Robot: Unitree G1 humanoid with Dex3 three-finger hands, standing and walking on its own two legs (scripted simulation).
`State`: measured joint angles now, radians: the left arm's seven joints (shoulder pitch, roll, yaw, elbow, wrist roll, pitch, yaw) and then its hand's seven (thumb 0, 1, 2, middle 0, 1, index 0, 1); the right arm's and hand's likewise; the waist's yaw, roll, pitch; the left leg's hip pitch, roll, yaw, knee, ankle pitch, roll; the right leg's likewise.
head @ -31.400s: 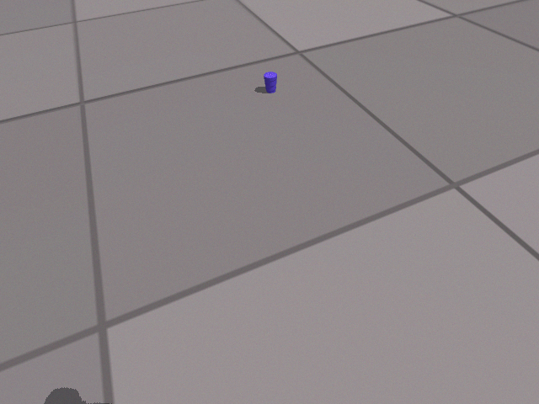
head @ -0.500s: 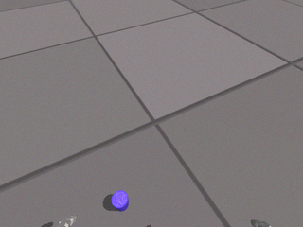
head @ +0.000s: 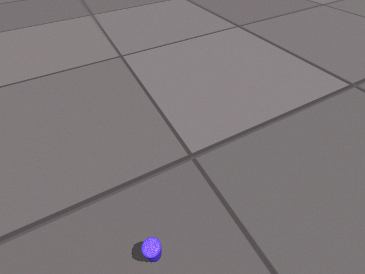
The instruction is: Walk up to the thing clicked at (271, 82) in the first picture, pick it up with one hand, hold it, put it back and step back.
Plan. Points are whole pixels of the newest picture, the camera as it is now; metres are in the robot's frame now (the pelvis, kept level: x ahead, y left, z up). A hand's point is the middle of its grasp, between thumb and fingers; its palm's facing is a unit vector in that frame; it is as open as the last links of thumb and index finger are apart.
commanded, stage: stand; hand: left
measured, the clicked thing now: (153, 251) +0.39 +0.21 -0.72
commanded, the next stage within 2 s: step back in 1.48 s
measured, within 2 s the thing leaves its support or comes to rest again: neither
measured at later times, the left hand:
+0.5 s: hand out of the picture +0.05 +0.24 -0.16, palm faces -0.02 -0.94 -0.34, open 7.4 cm
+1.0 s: hand out of the picture +0.09 +0.23 -0.15, palm faces -0.03 -0.94 -0.34, open 7.4 cm
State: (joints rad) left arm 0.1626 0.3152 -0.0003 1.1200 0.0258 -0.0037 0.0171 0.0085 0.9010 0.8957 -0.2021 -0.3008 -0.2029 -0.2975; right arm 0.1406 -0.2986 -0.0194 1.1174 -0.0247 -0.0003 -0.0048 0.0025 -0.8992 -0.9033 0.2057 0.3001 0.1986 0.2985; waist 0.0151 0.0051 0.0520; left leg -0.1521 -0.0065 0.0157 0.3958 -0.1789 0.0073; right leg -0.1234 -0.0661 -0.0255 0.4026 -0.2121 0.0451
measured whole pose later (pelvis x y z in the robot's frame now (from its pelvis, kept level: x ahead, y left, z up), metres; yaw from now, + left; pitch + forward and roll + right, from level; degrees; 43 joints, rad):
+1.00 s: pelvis +0.02 -0.01 +0.00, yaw -1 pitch -2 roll +0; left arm 0.10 0.32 0.01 1.16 0.01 -0.01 0.01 0.01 0.90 0.90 -0.20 -0.30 -0.20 -0.30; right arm 0.10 -0.34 0.00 1.16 -0.01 -0.01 0.00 0.00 -0.90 -0.90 0.20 0.30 0.20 0.30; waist 0.00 0.01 0.05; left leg -0.12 0.02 0.02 0.33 -0.17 -0.01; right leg -0.09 -0.04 -0.02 0.33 -0.20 0.03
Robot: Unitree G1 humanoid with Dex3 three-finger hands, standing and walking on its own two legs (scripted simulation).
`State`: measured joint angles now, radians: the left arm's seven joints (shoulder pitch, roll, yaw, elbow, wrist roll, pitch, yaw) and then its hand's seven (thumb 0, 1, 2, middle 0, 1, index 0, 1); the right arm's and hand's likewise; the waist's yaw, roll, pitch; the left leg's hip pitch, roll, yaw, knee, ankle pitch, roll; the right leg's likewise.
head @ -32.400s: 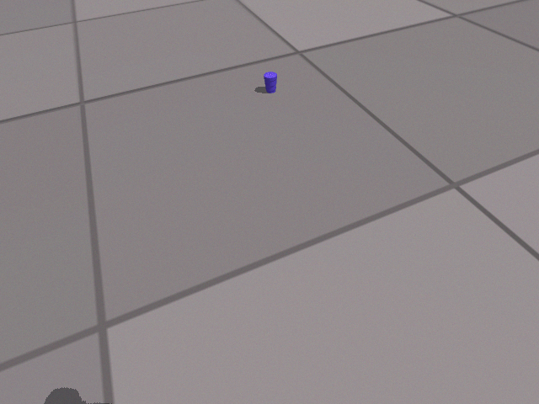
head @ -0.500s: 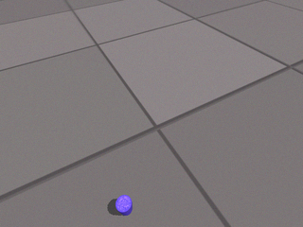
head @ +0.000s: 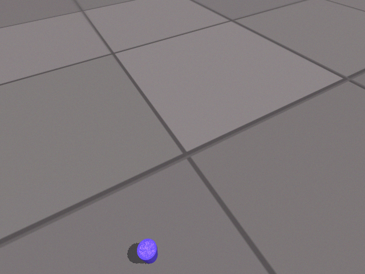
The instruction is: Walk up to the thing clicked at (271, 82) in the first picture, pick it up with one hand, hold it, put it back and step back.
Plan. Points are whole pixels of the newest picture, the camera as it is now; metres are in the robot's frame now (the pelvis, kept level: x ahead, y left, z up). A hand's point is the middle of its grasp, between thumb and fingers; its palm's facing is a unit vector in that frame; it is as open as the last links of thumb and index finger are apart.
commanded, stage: stand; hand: left
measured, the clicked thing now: (148, 252) +0.36 +0.23 -0.72
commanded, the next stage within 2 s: step back in 0.48 s
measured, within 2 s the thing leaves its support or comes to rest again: neither
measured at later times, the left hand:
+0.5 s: hand out of the picture +0.08 +0.24 -0.16, palm faces -0.01 -0.94 -0.34, open 7.4 cm
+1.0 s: hand out of the picture +0.06 +0.29 -0.18, palm faces -0.07 -0.92 -0.37, open 7.4 cm
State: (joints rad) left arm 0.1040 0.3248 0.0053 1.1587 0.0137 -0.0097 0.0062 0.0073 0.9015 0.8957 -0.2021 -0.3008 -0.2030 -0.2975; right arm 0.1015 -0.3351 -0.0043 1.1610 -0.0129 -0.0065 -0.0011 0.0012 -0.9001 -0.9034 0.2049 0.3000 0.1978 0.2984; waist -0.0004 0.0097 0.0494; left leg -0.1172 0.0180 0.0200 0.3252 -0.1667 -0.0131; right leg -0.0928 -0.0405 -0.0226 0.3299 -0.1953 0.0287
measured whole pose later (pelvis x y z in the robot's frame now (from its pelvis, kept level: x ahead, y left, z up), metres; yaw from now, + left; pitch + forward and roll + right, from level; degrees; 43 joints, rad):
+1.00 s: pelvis -0.08 +0.03 -0.02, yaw -2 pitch -1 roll -1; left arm 0.06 0.40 0.06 0.89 0.01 0.06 0.03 0.01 0.90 0.90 -0.20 -0.30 -0.20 -0.30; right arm 0.14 -0.35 -0.05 0.92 -0.03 0.03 -0.01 0.00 -0.90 -0.90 0.21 0.30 0.20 0.30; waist -0.02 -0.03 0.20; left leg -0.33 -0.01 0.02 0.60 -0.25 0.05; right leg -0.45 0.10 0.15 1.16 -0.53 0.01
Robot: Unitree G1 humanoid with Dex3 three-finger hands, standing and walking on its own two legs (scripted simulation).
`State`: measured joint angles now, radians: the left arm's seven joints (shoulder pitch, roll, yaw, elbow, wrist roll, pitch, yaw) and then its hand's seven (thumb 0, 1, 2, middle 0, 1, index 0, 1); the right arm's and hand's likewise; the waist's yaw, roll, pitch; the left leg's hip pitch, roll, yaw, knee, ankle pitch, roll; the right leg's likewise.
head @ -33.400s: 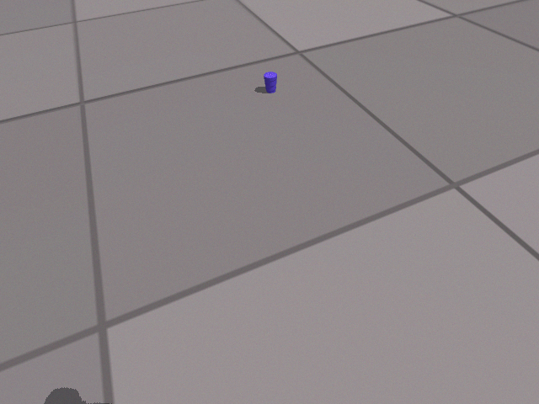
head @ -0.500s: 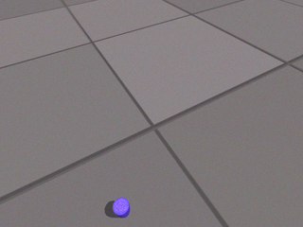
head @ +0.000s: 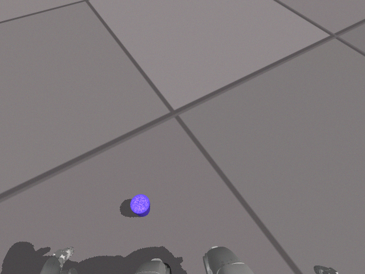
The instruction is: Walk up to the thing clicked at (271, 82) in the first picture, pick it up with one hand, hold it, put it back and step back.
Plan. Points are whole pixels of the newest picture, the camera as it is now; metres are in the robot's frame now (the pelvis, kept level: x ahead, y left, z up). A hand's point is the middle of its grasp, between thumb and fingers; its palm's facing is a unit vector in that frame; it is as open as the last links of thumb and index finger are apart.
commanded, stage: step back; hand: left
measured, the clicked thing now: (141, 207) +0.43 +0.21 -0.70
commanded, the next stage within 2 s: none
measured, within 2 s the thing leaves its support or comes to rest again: neither
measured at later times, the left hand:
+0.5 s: hand out of the picture +0.00 +0.26 -0.14, palm faces +0.02 -0.92 -0.40, open 7.4 cm
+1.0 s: hand out of the picture -0.22 +0.24 -0.16, palm faces -0.06 -0.92 -0.39, open 7.4 cm
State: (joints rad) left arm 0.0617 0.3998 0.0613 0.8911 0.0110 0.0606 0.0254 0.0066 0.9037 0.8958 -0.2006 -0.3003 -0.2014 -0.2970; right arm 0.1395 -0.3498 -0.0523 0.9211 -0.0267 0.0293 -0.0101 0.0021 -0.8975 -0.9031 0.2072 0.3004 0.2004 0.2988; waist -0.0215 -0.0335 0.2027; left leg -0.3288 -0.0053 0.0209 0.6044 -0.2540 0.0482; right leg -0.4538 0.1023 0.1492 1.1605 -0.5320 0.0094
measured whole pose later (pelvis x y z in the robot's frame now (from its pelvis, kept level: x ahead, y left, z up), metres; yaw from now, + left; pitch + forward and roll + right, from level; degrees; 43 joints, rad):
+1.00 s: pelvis -0.30 -0.03 -0.01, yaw -3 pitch -3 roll -1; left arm 0.21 0.37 0.08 0.86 0.04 0.05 -0.01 0.01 0.90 0.90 -0.20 -0.30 -0.20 -0.30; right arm 0.09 -0.40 -0.06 0.81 -0.02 0.06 -0.01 0.00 -0.90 -0.90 0.21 0.30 0.20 0.30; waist 0.01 0.04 0.17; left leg -0.50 0.03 -0.04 0.75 -0.31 0.00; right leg -0.24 0.04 0.02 0.69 -0.40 -0.01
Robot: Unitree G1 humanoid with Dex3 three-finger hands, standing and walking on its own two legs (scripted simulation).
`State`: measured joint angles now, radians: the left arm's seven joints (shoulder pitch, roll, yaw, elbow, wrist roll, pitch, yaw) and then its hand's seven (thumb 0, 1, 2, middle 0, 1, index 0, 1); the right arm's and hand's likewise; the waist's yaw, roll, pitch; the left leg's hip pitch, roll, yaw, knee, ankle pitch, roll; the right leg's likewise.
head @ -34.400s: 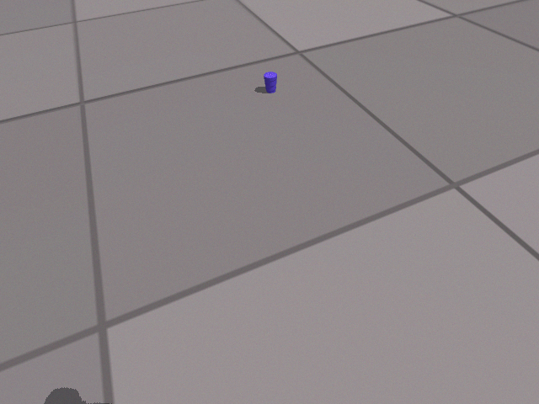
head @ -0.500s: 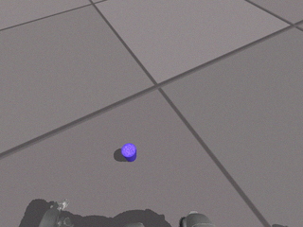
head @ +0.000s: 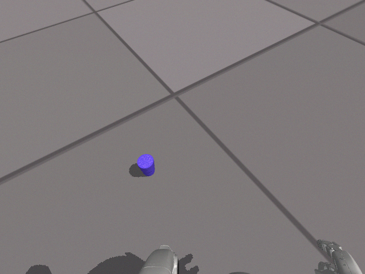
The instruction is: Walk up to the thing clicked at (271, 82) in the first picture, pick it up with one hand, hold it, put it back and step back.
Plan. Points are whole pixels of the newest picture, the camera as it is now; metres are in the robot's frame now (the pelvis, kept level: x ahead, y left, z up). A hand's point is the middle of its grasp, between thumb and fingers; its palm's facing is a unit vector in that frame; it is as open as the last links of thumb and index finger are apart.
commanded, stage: step back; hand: left
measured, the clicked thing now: (147, 166) +0.72 +0.28 -0.69
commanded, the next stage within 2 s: stand in 1.76 s
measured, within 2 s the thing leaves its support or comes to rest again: neither
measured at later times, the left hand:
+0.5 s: hand out of the picture -0.06 +0.27 -0.14, palm faces +0.06 -0.93 -0.36, open 7.4 cm
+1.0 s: hand out of the picture -0.24 +0.25 -0.14, palm faces +0.09 -0.92 -0.39, open 7.4 cm
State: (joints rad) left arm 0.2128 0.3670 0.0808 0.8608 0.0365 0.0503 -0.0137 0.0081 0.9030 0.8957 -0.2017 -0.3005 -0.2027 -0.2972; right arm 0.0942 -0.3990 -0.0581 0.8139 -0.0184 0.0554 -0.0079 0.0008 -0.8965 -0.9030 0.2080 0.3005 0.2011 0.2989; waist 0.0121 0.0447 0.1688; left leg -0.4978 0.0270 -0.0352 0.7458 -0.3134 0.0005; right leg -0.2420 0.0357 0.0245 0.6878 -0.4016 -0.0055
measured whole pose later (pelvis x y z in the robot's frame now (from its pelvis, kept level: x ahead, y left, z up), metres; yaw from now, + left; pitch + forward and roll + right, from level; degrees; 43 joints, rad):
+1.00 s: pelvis -0.27 -0.03 +0.01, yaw +5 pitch -3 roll +1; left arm 0.23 0.40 0.06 0.95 0.03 0.03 -0.01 0.01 0.90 0.90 -0.20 -0.30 -0.20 -0.30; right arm 0.25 -0.36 -0.05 0.99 -0.04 -0.01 0.02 0.00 -0.90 -0.90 0.21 0.30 0.20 0.30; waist 0.02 -0.03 0.08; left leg -0.26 -0.05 0.00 0.60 -0.29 0.04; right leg -0.31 -0.04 0.03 0.80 -0.48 -0.02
